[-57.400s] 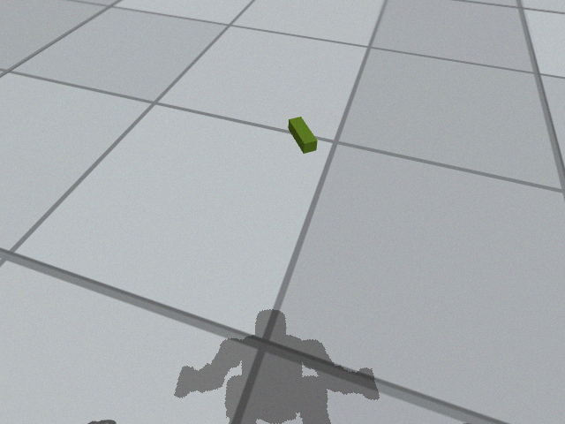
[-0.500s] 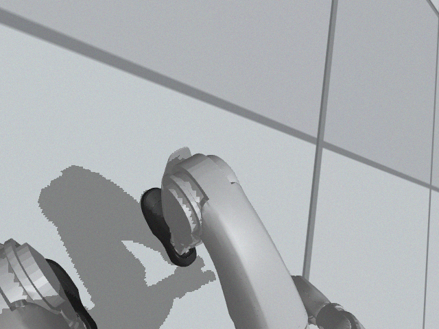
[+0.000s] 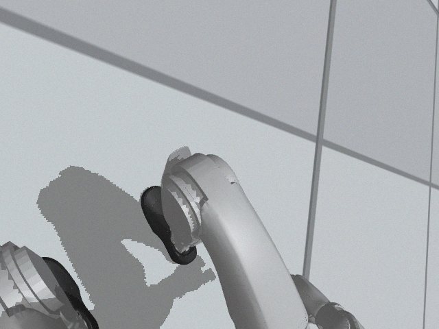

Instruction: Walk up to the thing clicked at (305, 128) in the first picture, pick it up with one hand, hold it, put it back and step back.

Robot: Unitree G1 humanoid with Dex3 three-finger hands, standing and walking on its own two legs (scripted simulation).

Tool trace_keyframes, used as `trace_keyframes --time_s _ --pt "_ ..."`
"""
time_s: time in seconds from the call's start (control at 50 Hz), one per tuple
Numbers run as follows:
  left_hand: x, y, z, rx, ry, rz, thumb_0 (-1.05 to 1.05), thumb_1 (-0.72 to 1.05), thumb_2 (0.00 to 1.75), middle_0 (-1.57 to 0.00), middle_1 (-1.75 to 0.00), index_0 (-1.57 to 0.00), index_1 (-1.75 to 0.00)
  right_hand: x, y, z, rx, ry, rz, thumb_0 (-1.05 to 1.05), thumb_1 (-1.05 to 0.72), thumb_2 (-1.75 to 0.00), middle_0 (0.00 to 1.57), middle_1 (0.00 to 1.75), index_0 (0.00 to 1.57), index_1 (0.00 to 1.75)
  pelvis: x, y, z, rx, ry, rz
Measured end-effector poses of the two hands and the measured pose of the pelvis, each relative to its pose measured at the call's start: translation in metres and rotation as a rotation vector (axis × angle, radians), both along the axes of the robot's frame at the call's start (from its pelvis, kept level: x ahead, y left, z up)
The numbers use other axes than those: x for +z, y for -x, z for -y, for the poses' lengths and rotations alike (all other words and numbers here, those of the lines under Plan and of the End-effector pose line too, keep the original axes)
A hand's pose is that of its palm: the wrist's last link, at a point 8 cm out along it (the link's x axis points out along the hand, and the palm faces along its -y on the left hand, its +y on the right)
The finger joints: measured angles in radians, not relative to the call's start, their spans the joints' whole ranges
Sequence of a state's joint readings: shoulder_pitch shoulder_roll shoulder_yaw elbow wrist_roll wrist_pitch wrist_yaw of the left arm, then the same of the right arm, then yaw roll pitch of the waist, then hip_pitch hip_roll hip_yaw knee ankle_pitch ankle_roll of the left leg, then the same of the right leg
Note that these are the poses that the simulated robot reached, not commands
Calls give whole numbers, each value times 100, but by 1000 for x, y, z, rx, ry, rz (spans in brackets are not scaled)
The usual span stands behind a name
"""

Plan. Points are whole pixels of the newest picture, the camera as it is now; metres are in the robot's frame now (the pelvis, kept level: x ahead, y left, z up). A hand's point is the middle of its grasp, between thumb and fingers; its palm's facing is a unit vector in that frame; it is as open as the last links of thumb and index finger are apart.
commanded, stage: close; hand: left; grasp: from above
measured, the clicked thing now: out of the picture +0.53 +0.33 -0.29
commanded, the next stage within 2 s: settle in 0.74 s
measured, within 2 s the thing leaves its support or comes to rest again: leaves its support in 1.24 s
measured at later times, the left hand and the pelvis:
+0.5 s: hand out of the picture +0.52 +0.32 -0.25, palm faces -0.43 -0.14 -0.89, open 10.4 cm; pelvis +0.00 +0.00 +0.00, yaw +0 degrees
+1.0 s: hand out of the picture +0.52 +0.32 -0.25, palm faces -0.42 -0.14 -0.90, open 10.3 cm; pelvis +0.00 +0.00 +0.00, yaw -1 degrees
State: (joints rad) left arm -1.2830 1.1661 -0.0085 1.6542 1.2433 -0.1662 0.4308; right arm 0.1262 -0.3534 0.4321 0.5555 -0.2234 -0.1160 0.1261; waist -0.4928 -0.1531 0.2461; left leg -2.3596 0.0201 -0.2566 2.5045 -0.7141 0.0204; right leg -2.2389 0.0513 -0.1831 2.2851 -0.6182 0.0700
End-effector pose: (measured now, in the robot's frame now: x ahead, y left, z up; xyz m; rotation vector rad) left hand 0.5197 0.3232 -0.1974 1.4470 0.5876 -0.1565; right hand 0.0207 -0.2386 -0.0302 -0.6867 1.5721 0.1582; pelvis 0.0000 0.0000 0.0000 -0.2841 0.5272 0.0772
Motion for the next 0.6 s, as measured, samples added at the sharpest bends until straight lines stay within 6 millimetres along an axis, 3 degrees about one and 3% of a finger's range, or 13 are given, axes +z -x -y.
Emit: trace_keyframes --time_s 0.26,0.6 --pt "0 -4 2 -8 1 14 0 4 60 -44 -80 -46 -76 0 -6 2 17 7 -2 0 -90 -90 21 30 20 30 0 -1 0 -1 2 3" --pt "1 -5 2 -10 3 17 0 5 51 -51 -74 -53 -70 1 -5 -2 16 11 3 0 -90 -90 21 30 20 30 1 1 -1 -4 10 11"
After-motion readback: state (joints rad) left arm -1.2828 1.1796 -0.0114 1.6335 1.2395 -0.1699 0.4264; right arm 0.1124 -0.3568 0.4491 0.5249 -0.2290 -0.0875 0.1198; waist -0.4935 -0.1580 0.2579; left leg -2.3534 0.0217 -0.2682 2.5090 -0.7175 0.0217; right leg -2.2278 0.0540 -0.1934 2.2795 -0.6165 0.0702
